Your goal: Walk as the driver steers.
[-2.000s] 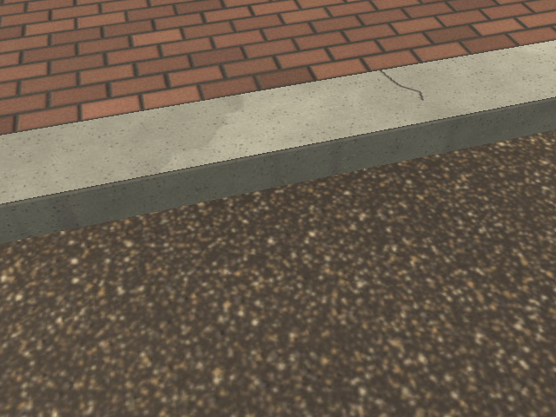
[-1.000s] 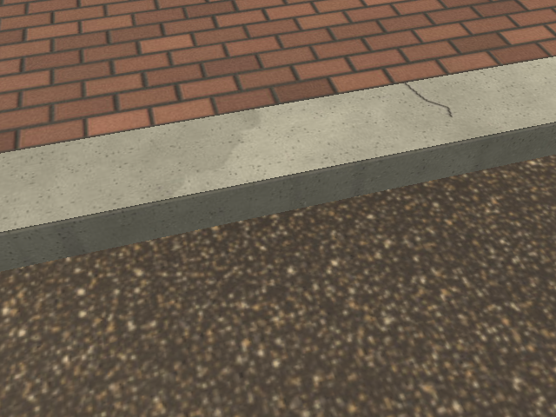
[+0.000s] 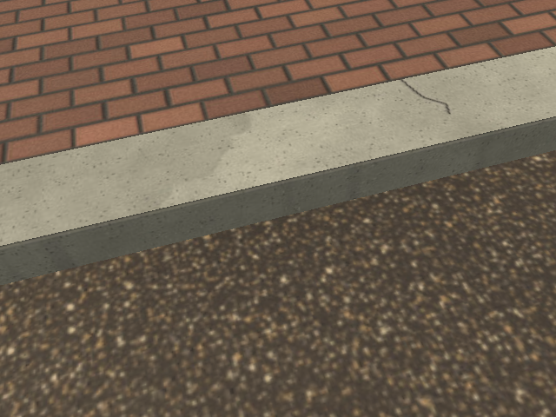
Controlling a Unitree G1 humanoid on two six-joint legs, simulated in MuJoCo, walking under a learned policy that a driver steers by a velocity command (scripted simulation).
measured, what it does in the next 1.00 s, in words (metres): steps on the spot, turning left: left foot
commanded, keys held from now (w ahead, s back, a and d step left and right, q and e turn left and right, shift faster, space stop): no key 0.08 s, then q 0.84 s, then no key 0.04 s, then w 0.04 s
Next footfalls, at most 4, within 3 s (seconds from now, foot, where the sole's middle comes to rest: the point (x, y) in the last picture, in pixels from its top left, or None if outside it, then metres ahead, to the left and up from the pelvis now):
0.48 left None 0.08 0.13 -0.76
1.02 right None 0.17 -0.07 -0.76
1.44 left None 0.18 0.25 -0.76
1.98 right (219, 380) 0.57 0.20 -0.76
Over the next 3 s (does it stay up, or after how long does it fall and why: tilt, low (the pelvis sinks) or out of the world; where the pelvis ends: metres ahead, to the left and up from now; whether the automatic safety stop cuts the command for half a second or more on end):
stays up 0.85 0.28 0.01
